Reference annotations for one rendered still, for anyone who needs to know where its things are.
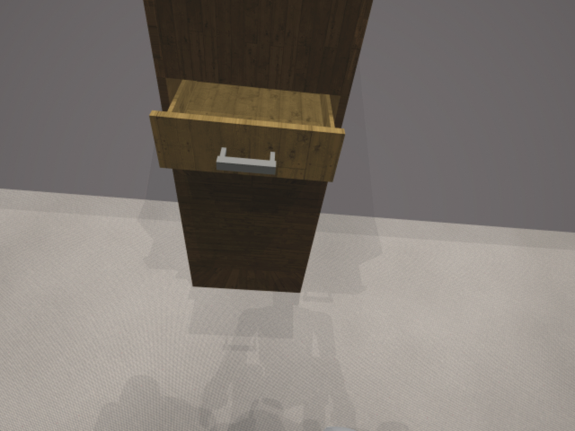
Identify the drawer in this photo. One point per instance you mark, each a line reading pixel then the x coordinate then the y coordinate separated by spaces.
pixel 250 122

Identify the handle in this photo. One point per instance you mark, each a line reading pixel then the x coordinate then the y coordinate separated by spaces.
pixel 235 164

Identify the cabinet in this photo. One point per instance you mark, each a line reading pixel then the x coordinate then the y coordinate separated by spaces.
pixel 244 231

